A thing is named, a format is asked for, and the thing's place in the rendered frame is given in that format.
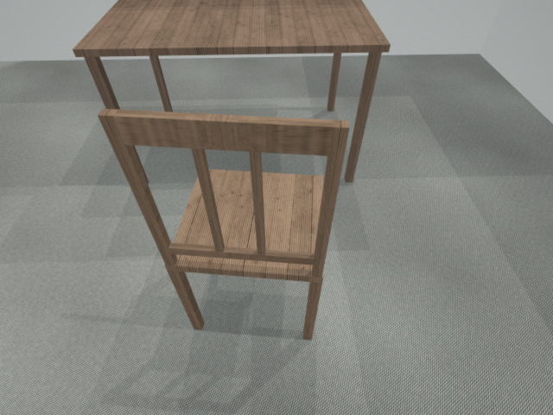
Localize table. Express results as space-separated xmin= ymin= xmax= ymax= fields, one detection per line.
xmin=73 ymin=0 xmax=391 ymax=184

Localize chair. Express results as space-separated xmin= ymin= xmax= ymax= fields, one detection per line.
xmin=98 ymin=109 xmax=349 ymax=340

